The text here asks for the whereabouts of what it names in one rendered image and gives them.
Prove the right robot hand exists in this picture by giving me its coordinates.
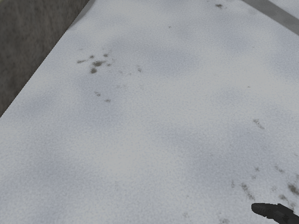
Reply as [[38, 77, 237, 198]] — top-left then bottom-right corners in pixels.
[[251, 203, 299, 224]]

